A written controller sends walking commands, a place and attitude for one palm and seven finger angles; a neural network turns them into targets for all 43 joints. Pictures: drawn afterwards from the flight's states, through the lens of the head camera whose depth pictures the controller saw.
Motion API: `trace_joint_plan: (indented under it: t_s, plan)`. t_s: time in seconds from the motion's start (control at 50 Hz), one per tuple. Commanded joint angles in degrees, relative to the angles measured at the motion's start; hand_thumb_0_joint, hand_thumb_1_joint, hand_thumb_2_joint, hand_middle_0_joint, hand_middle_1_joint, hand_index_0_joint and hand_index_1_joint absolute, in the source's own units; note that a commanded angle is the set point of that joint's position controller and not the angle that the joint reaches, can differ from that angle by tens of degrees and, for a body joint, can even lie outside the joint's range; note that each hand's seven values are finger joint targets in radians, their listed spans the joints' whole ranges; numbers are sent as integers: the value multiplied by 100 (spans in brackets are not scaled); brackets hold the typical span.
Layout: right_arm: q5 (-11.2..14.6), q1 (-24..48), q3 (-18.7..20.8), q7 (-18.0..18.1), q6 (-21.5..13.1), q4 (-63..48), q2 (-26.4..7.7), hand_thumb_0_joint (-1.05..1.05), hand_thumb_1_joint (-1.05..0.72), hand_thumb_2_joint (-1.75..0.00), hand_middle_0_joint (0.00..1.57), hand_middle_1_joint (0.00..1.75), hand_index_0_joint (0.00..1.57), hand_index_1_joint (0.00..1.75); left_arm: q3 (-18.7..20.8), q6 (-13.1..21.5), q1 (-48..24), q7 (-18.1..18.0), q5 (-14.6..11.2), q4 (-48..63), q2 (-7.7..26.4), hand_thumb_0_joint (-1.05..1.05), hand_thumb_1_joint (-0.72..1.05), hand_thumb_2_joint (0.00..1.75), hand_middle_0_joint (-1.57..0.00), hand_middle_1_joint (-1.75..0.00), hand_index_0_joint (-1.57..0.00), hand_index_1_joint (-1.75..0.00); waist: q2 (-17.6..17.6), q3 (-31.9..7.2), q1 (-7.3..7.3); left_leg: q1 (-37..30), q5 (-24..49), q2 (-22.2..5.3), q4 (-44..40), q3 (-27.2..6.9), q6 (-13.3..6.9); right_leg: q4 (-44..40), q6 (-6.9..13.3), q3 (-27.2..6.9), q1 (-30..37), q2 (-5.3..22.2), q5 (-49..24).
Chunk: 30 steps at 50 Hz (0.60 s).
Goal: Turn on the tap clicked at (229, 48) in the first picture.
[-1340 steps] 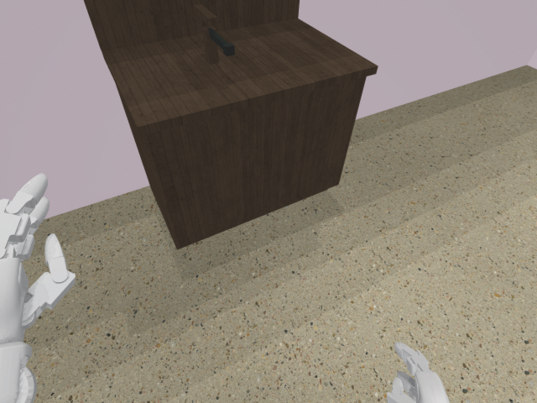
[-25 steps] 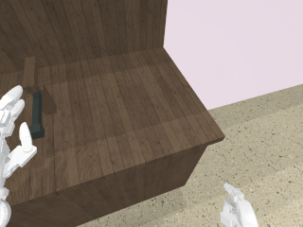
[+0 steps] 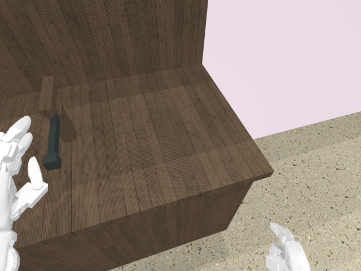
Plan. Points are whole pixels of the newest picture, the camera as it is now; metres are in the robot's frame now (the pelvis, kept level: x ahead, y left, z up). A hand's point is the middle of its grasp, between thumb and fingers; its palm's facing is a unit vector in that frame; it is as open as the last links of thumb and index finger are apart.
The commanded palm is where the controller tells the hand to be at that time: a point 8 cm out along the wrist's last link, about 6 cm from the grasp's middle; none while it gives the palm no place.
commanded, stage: come to a stop and stand still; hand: left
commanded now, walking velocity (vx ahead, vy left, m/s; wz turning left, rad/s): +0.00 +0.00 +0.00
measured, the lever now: (52, 161) +0.32 +0.32 +0.06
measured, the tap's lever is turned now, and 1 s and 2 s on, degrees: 0 0 0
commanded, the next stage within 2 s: look again from close up in 0.66 s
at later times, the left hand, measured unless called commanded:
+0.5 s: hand (1, 176) +0.22 +0.32 +0.16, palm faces +0.34 -0.87 -0.37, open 7.4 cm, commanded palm +0.17 +0.35 +0.17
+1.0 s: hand (9, 172) +0.22 +0.29 +0.17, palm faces +0.33 -0.87 -0.38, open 7.4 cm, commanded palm +0.16 +0.34 +0.17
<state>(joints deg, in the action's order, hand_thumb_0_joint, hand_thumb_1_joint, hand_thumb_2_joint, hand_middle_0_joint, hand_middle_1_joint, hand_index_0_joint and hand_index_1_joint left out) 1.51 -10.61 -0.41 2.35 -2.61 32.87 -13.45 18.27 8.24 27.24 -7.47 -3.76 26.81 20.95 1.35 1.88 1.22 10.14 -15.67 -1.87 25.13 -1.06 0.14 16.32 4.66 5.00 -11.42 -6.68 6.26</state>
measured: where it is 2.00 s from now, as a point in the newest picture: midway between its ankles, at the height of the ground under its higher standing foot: outside the picture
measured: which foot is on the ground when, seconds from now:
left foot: down 0.00-1.00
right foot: down 0.00-1.00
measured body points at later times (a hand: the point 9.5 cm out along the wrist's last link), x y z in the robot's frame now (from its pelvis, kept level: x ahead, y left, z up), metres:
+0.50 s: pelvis +0.00 +0.07 +0.00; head +0.02 +0.10 +0.45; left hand +0.20 +0.36 +0.18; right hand +0.18 -0.15 -0.07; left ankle -0.03 +0.13 -0.74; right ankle +0.03 -0.04 -0.74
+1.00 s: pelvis -0.01 +0.06 -0.01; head +0.01 +0.06 +0.44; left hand +0.20 +0.34 +0.19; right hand +0.17 -0.15 -0.08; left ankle -0.03 +0.13 -0.74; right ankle +0.03 -0.04 -0.74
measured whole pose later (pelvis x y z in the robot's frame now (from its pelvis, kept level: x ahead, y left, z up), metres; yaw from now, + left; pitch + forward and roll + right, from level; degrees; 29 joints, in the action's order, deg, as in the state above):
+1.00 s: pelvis -0.01 +0.06 -0.01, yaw -2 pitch -2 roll +0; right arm 1.2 -11.7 -1.3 -1.7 -8.4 31.7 -11.3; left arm 20.7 14.8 20.1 -3.1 -3.1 23.4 20.4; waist 0.2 3.5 0.6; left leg 9.9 -16.8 3.9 27.9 2.8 -4.1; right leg 27.9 1.1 1.4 -15.6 -0.8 10.9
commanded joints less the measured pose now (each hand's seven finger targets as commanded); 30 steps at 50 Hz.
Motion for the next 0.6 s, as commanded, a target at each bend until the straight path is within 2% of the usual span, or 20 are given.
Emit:
trace_joint_plan:
  t_s: [0.0, 0.06, 0.08, 0.1, 0.16, 0.18, 0.26, 0.32, 0.36, 0.38, 0.44, 0.46, 0.48, 0.5, 0.52, 0.58]
  plan:
    - [12, 429, 207, 5, -297, -883, -564, 0, -90, -90, 20, 30, 20, 30, 581, 344, -489, -84, 6, 1076, 889, 0, 90, 90, -20, -30, -20, -30, -270, -805, -29, -105, 696, -142, -130, -132, -285, -466, -739, -1273, 468, 1369, 154]
    - [24, 405, 207, 8, -339, -929, -557, 0, -90, -90, 20, 30, 20, 30, 608, 321, -592, -77, 19, 1074, 953, 0, 90, 90, -20, -30, -20, -30, -272, -724, -18, -68, 628, -171, -230, -222, -268, -454, -628, -1283, 397, 1336, 358]
    - [30, 531, 187, 9, -360, -879, -559, 0, -90, -90, 20, 30, 20, 30, 657, 334, -595, -74, 17, 1176, 1032, 0, 90, 90, -20, -30, -20, -30, -48, -716, -13, -151, 698, -209, -331, -243, -285, -388, -547, -1248, 317, 1316, 245]
    - [-11, 468, 166, 12, -370, -890, -549, 0, -90, -90, 20, 30, 20, 30, 555, 368, -634, -52, 21, 1176, 922, 0, 90, 90, -20, -30, -20, -30, -46, -761, -22, -71, 746, -236, -448, -308, -285, -270, -487, -1149, 463, 1270, 202]
    - [-5, 418, 178, 14, -428, -935, -543, 0, -90, -90, 20, 30, 20, 30, 639, 375, -673, -43, 33, 1209, 1012, 0, 90, 90, -20, -30, -20, -30, 70, -776, -10, 121, 947, -337, -620, -446, -238, 7, -360, -1104, 746, 1209, -306]
    - [11, 498, 157, 10, -454, -912, -534, 0, -90, -90, 20, 30, 20, 30, 656, 385, -613, -25, 16, 1261, 1043, 0, 90, 90, -20, -30, -20, -30, 227, -743, -15, 85, 1055, -355, -681, -481, -235, 103, -330, -1052, 714, 1172, -474]
    - [-18, 332, 171, 9, -472, -956, -532, 0, -90, -90, 20, 30, 20, 30, 631, 396, -592, 10, 37, 1106, 955, 0, 90, 90, -20, -30, -20, -30, 151, -670, -14, 339, 1143, -431, -803, -555, -153, 251, -305, -949, 899, 1134, -650]
    - [-25, 337, 187, 2, -519, -963, -539, 0, -90, -90, 20, 30, 20, 30, 647, 475, -649, 47, 46, 1285, 977, 0, 90, 90, -20, -30, -20, -30, 334, -723, -14, 289, 1692, -488, -831, -609, 20, 511, -282, -771, 932, 1070, -871]
    - [-37, 295, 208, -4, -529, -968, -539, 0, -90, -90, 20, 30, 20, 30, 674, 499, -606, 58, 54, 1323, 986, 0, 90, 90, -20, -30, -20, -30, 374, -736, -9, 294, 1812, -516, -816, -607, 111, 564, -273, -740, 942, 1065, -849]
    - [-24, 352, 193, -12, -547, -955, -533, 0, -90, -90, 20, 30, 20, 30, 693, 523, -587, 81, 49, 1440, 1011, 0, 90, 90, -20, -30, -20, -30, 514, -718, -25, 185, 2132, -498, -833, -613, 194, 692, -269, -667, 836, 1010, -879]
    - [-62, 236, 242, -27, -551, -956, -561, 0, -90, -90, 20, 30, 20, 30, 666, 566, -549, 111, 60, 1378, 946, 0, 90, 90, -20, -30, -20, -30, 535, -689, -12, 93, 2581, -600, -823, -653, 346, 785, -260, -555, 680, 971, -439]
    - [-60, 228, 258, -29, -548, -950, -546, 0, -90, -90, 20, 30, 20, 30, 742, 567, -485, 103, 60, 1344, 1007, 0, 90, 90, -20, -30, -20, -30, 456, -707, -5, 37, 2628, -630, -800, -645, 362, 790, -263, -538, 643, 984, -356]
    - [-54, 284, 241, -37, -558, -950, -540, 0, -90, -90, 20, 30, 20, 30, 777, 579, -461, 117, 54, 1440, 1041, 0, 90, 90, -20, -30, -20, -30, 583, -681, -19, -83, 2855, -611, -830, -624, 388, 879, -275, -481, 512, 932, -272]
    - [-79, 251, 246, -41, -550, -918, -542, 0, -90, -90, 20, 30, 20, 30, 693, 600, -484, 131, 52, 1402, 937, 0, 90, 90, -20, -30, -20, -30, 573, -699, -24, -130, 3008, -630, -845, -644, 435, 951, -270, -431, 447, 904, -41]
    - [-82, 219, 277, -39, -565, -930, -550, 0, -90, -90, 20, 30, 20, 30, 757, 593, -477, 125, 53, 1379, 996, 0, 90, 90, -20, -30, -20, -30, 535, -682, -11, -192, 3192, -671, -807, -672, 472, 945, -263, -421, 395, 919, 24]
    - [-53, 279, 278, -62, -582, -923, -547, 0, -90, -90, 20, 30, 20, 30, 754, 598, -482, 128, 58, 1433, 977, 0, 90, 90, -20, -30, -20, -30, 529, -670, -26, -261, 3191, -627, -732, -576, 489, 926, -241, -382, 357, 902, -32]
